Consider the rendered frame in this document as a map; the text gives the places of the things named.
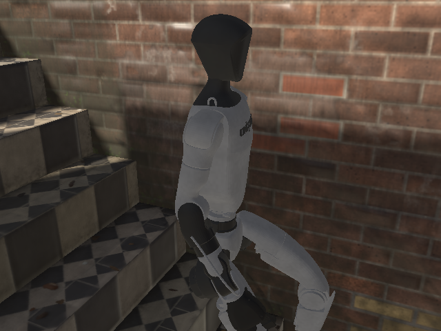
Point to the stairs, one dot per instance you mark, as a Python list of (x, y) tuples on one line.
[(78, 251)]

